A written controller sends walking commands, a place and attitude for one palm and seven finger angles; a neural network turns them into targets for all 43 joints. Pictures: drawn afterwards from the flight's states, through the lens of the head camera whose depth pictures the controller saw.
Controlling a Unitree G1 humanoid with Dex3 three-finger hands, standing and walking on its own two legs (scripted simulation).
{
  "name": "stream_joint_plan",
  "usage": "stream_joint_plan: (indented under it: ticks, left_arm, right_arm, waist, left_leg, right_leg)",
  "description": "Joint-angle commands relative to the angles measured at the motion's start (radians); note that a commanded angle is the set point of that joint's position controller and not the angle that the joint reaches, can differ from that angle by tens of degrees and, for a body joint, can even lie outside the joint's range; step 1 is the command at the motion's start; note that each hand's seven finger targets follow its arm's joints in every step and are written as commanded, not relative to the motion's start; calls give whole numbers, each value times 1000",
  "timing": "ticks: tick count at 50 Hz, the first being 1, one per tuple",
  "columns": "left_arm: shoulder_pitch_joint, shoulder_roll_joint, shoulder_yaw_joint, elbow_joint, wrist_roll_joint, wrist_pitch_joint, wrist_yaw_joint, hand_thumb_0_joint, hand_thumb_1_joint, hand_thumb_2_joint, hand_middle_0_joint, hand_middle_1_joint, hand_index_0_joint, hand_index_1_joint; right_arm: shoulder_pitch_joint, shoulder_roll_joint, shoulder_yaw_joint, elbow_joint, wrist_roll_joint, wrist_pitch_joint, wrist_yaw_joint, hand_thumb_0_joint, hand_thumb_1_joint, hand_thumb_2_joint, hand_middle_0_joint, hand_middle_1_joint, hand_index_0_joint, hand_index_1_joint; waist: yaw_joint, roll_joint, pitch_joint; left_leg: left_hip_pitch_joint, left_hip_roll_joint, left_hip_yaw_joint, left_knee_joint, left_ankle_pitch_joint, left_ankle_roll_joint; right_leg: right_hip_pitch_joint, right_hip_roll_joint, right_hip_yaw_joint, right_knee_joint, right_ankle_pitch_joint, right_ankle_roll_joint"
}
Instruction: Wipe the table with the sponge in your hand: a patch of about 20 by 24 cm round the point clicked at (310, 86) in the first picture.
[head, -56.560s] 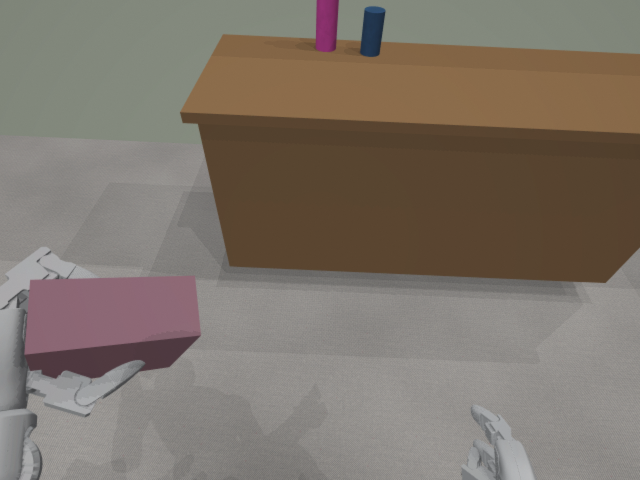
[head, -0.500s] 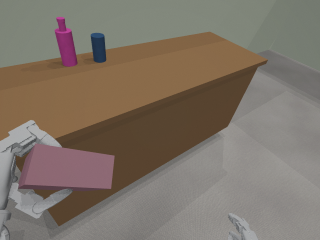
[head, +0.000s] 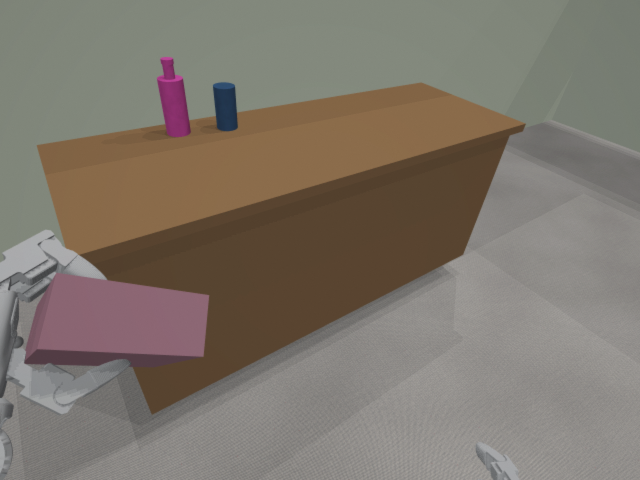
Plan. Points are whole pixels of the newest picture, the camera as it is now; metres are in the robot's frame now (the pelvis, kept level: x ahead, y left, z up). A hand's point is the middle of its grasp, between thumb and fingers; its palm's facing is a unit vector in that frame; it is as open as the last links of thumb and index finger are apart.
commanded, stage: stop stepping back and stand still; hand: left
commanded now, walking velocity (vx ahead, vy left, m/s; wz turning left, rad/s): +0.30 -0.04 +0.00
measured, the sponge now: (137, 331) +0.22 +0.19 +0.16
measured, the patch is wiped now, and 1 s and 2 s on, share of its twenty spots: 1.00 1.00 1.00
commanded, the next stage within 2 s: stand and wait in 0.80 s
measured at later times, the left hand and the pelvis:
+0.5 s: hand (42, 357) +0.15 +0.23 +0.22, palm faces +0.42 -0.83 -0.38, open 10.0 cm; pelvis -0.07 -0.02 +0.00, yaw -1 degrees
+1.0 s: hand (29, 384) +0.14 +0.24 +0.19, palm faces +0.44 -0.82 -0.36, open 10.0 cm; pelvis -0.07 -0.01 +0.00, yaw +2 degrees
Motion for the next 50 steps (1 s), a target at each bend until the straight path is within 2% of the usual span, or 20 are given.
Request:
stream_joint_plan:
  ticks: [1,4,5,6,9,14,15,16,17,19,26,28,29,31,33,36,38,43,46,50]
  left_arm:
    - [-235,106,146,-8,-31,-62,15,0,100,1300,-1200,-1600,-1200,-1600]
    - [-165,52,91,39,-28,-39,7,0,100,1300,-1200,-1600,-1200,-1600]
    - [-167,54,73,17,-23,-38,6,0,100,1300,-1200,-1600,-1200,-1600]
    - [-196,92,86,-30,-24,-47,6,0,100,1300,-1200,-1600,-1200,-1600]
    - [-288,100,67,-170,-26,-69,-10,0,100,1300,-1200,-1600,-1200,-1600]
    - [-165,179,158,-423,-21,-83,50,0,100,1300,-1200,-1600,-1200,-1600]
    - [-138,161,160,-422,-24,-82,64,0,100,1300,-1200,-1600,-1200,-1600]
    - [-141,135,155,-419,-27,-79,75,0,100,1300,-1200,-1600,-1200,-1600]
    - [-174,156,166,-409,-16,-77,85,0,100,1300,-1200,-1600,-1200,-1600]
    - [-244,165,180,-309,2,-79,74,0,100,1300,-1200,-1600,-1200,-1600]
    - [-70,30,79,-36,-26,-28,36,0,100,1300,-1200,-1600,-1200,-1600]
    - [-80,61,64,-82,-29,-32,21,0,100,1300,-1200,-1600,-1200,-1600]
    - [-135,82,92,-145,-39,-49,22,0,100,1300,-1200,-1600,-1200,-1600]
    - [-174,105,109,-231,-34,-66,25,0,100,1300,-1200,-1600,-1200,-1600]
    - [-214,142,138,-363,-30,-74,37,0,100,1300,-1200,-1600,-1200,-1600]
    - [-165,121,124,-400,-24,-70,79,0,100,1300,-1200,-1600,-1200,-1600]
    - [-186,104,112,-445,-13,-70,101,0,100,1300,-1200,-1600,-1200,-1600]
    - [-114,86,131,-231,-13,-44,93,0,100,1300,-1200,-1600,-1200,-1600]
    - [-104,76,104,-125,-22,-42,63,0,100,1300,-1200,-1600,-1200,-1600]
    - [-87,72,108,-161,-29,-42,64,0,100,1300,-1200,-1600,-1200,-1600]
  right_arm:
    - [-141,-182,-59,-136,-5,-24,-1,0,-900,-900,200,300,200,300]
    - [-148,-176,-55,-168,-2,-2,-7,0,-900,-900,200,300,200,300]
    - [-166,-164,-62,-176,0,8,-6,0,-900,-900,200,300,200,300]
    - [-195,-156,-71,-195,3,14,-6,0,-900,-900,200,300,200,300]
    - [-203,-162,-68,-160,0,19,20,0,-900,-900,200,300,200,300]
    - [-214,-119,-35,-152,-22,1,-16,0,-900,-900,200,300,200,300]
    - [-203,-139,-37,-157,-25,-8,-25,0,-900,-900,200,300,200,300]
    - [-210,-172,-46,-170,-28,-16,-27,0,-900,-900,200,300,200,300]
    - [-213,-159,-57,-192,-15,-28,-30,0,-900,-900,200,300,200,300]
    - [-175,-138,-57,-145,-3,-40,-2,0,-900,-900,200,300,200,300]
    - [-188,-165,-51,-190,-11,21,-6,0,-900,-900,200,300,200,300]
    - [-207,-148,-66,-212,1,44,5,0,-900,-900,200,300,200,300]
    - [-212,-144,-65,-209,-3,44,7,0,-900,-900,200,300,200,300]
    - [-200,-156,-75,-189,-2,37,15,0,-900,-900,200,300,200,300]
    - [-238,-131,-60,-192,-14,51,6,0,-900,-900,200,300,200,300]
    - [-232,-140,-46,-183,-34,34,-28,0,-900,-900,200,300,200,300]
    - [-228,-160,-50,-199,-33,15,-31,0,-900,-900,200,300,200,300]
    - [-206,-133,-41,-156,-11,-7,-8,0,-900,-900,200,300,200,300]
    - [-226,-131,-56,-175,-12,22,4,0,-900,-900,200,300,200,300]
    - [-229,-127,-54,-175,-15,46,3,0,-900,-900,200,300,200,300]
  waist:
    - [38,212,188]
    - [51,62,111]
    - [56,-142,86]
    - [47,-357,51]
    - [13,-186,90]
    - [16,105,23]
    - [18,264,8]
    - [22,549,36]
    - [20,563,89]
    - [19,343,105]
    - [56,97,128]
    - [44,-229,73]
    - [36,-166,76]
    - [24,-131,82]
    - [14,-49,115]
    - [16,235,100]
    - [36,532,89]
    - [54,219,57]
    - [22,-154,114]
    - [15,-39,91]
  left_leg:
    - [-253,215,-173,-240,-90,160]
    - [-305,82,-85,84,-214,118]
    - [-408,-8,2,367,-222,87]
    - [-482,-52,-47,652,-197,64]
    - [-331,28,-128,698,-15,56]
    - [62,9,-12,32,-73,92]
    - [40,24,-73,-141,-173,108]
    - [-22,181,-374,-346,-399,173]
    - [-126,298,-519,-446,-402,240]
    - [-113,256,-434,-351,-193,240]
    - [-329,71,-134,12,-206,97]
    - [-462,-32,-49,520,-123,47]
    - [-476,-15,-85,645,-79,28]
    - [-336,54,-158,535,-54,38]
    - [-119,95,-138,299,-21,55]
    - [40,40,-113,-133,-27,67]
    - [-22,249,-463,-395,-247,158]
    - [-91,137,-216,-128,208,98]
    - [-229,-7,-87,207,-6,21]
    - [-62,37,-110,15,71,35]
  right_leg:
    - [214,-31,-1,-316,80,6]
    - [478,21,-86,-621,158,13]
    - [533,-93,92,-689,67,-49]
    - [469,-295,482,-835,-94,-133]
    - [121,-310,470,-883,-321,-160]
    - [-51,-188,113,-613,-330,-98]
    - [7,-115,54,-439,-310,-76]
    - [-14,32,-70,-112,-220,-13]
    - [-59,28,-9,123,-163,11]
    - [-88,-23,49,164,-79,10]
    - [530,26,-67,-676,126,-12]
    - [560,-294,392,-839,138,-142]
    - [516,-343,422,-845,279,-181]
    - [321,-333,389,-863,-1,-191]
    - [126,-299,242,-815,-71,-159]
    - [113,-137,97,-585,-162,-81]
    - [109,37,-2,-231,-143,3]
    - [415,11,16,-642,125,21]
    - [403,-250,360,-868,159,-98]
    - [279,-230,255,-801,20,-105]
